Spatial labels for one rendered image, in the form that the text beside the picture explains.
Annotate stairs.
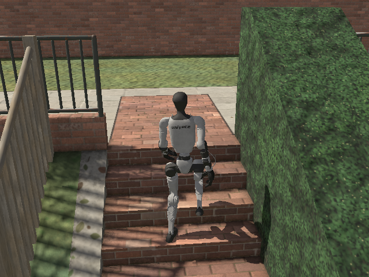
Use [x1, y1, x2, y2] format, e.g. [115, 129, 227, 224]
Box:
[101, 145, 269, 277]

